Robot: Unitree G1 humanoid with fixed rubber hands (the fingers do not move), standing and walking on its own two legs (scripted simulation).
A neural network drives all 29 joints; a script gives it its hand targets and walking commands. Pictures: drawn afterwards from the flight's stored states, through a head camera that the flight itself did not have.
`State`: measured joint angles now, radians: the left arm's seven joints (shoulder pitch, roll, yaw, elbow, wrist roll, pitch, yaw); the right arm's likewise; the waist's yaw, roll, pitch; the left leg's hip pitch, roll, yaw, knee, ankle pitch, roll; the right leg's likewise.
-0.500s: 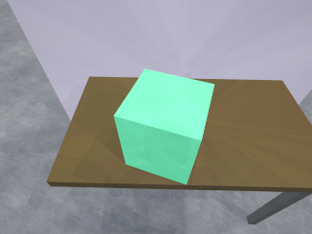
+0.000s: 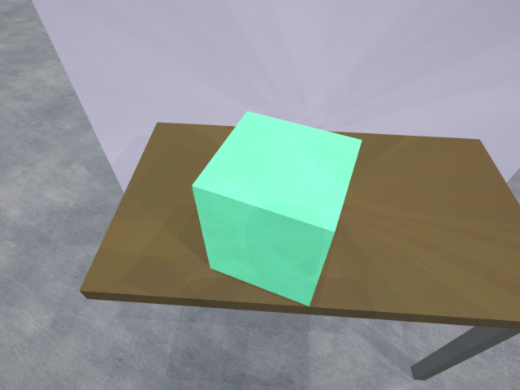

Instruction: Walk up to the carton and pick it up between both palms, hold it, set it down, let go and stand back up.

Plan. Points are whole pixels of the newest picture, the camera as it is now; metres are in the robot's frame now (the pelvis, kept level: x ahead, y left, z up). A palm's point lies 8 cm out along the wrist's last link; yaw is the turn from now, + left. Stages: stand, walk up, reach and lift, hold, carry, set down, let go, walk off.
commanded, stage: walk up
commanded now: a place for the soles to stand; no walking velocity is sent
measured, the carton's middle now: (278, 210) +0.41 -0.01 +0.01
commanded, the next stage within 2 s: none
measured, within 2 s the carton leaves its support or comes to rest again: neither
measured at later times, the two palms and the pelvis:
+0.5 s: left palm out of the picture +0.05 +0.30 -0.12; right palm out of the picture +0.07 -0.29 -0.13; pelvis +0.00 +0.00 -0.01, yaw +2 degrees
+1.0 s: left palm out of the picture +0.05 +0.31 -0.12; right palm out of the picture +0.12 -0.30 -0.12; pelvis +0.01 +0.00 -0.01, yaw +3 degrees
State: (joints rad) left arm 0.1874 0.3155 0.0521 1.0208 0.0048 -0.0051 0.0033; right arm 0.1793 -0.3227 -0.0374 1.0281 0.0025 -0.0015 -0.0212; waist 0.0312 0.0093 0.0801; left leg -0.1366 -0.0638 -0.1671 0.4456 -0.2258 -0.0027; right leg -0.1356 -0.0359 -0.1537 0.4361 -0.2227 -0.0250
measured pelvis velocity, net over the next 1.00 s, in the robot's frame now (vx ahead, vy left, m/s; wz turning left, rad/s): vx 0.01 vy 0.00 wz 0.05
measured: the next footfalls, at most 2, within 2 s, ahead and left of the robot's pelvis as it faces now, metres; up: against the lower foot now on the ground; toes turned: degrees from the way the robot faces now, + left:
none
